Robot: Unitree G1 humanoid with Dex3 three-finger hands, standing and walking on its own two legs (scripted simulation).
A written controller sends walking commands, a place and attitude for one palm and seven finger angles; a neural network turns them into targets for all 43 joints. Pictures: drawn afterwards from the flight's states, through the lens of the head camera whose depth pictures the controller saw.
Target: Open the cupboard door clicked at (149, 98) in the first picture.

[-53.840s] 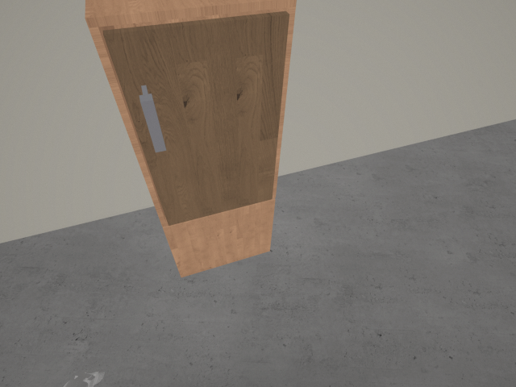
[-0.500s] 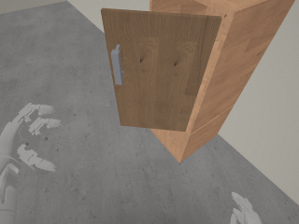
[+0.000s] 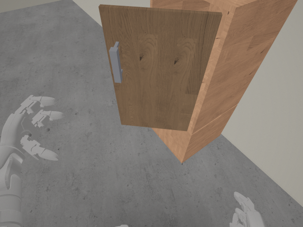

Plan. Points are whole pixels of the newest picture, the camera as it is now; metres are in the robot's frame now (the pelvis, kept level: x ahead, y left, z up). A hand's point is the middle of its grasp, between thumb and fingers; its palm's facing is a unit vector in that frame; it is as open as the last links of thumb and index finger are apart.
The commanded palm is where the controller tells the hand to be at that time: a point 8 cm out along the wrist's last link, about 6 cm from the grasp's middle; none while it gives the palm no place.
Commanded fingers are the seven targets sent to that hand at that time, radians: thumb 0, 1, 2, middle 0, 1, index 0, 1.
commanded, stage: move the hooked fingers beside the handle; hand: left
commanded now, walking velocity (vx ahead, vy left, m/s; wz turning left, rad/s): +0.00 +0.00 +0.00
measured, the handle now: (117, 62) +0.62 +0.16 +0.08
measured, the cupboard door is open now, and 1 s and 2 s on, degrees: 48 48 48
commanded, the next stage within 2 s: none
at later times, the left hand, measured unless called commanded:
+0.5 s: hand (68, 101) +0.42 +0.27 +0.09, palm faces -0.05 -1.00 +0.00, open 14.0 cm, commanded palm +0.40 +0.31 +0.09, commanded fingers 0.00 -0.50 0.30 -0.30 -1.20 -0.30 -1.20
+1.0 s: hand (85, 81) +0.49 +0.24 +0.10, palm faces -0.06 -1.00 +0.00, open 14.0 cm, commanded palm +0.48 +0.29 +0.09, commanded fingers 0.00 -0.50 0.30 -0.30 -1.20 -0.30 -1.20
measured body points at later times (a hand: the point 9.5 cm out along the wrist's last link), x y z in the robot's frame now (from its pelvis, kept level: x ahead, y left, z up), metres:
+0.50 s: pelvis +0.00 +0.02 -0.01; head +0.07 +0.03 +0.44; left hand +0.41 +0.32 +0.09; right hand +0.07 -0.25 -0.11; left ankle +0.03 +0.12 -0.71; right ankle +0.00 -0.10 -0.71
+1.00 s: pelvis +0.01 +0.02 -0.01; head +0.11 +0.04 +0.42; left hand +0.49 +0.29 +0.10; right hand +0.02 -0.25 -0.12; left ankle +0.03 +0.12 -0.71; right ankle +0.00 -0.10 -0.71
